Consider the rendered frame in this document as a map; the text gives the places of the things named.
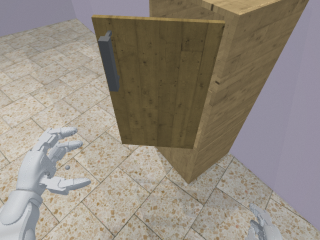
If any robot left hand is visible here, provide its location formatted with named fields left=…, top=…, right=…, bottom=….
left=16, top=126, right=91, bottom=196

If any left robot forearm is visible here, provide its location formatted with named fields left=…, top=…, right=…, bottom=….
left=0, top=189, right=43, bottom=240

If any robot right hand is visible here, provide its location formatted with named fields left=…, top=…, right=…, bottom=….
left=245, top=203, right=283, bottom=240

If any handle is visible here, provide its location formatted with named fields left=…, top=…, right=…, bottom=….
left=98, top=30, right=120, bottom=92

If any cupboard door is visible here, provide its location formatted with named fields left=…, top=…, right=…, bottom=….
left=91, top=14, right=226, bottom=149

